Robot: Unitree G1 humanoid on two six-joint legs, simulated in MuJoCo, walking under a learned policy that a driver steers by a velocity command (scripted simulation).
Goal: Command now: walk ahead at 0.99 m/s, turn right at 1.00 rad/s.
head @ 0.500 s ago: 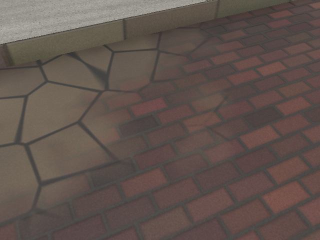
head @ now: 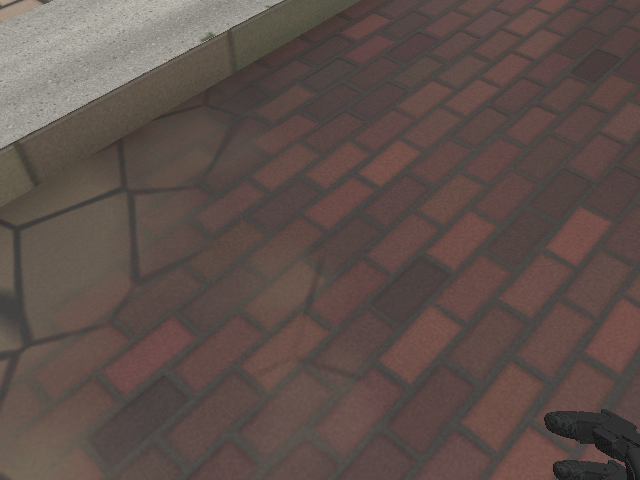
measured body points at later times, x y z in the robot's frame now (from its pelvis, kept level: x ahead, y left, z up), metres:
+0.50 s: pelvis +0.40 +0.04 -0.01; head +0.41 +0.01 +0.44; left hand +0.74 +0.14 -0.05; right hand +0.24 -0.20 -0.14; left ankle +0.34 +0.22 -0.74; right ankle +0.50 -0.14 -0.65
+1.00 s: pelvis +0.75 -0.22 +0.00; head +0.75 -0.26 +0.44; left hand +0.99 -0.06 -0.11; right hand +0.74 -0.58 -0.04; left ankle +1.05 -0.29 -0.68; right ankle +0.62 -0.16 -0.74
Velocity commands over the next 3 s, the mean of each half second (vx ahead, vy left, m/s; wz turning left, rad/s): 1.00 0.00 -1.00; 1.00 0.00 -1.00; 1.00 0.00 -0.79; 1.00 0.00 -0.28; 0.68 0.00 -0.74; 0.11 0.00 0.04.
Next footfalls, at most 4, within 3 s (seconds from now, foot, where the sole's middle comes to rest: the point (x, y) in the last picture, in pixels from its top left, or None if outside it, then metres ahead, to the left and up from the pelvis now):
0.18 left None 0.38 0.20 -0.77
0.64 right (443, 417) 0.65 -0.19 -0.77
1.08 left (501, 269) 1.06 -0.37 -0.77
1.56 right None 0.88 -0.84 -0.77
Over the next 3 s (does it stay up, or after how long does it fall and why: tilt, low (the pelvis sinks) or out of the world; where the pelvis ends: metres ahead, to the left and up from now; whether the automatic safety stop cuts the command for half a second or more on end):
stays up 0.87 -1.59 0.00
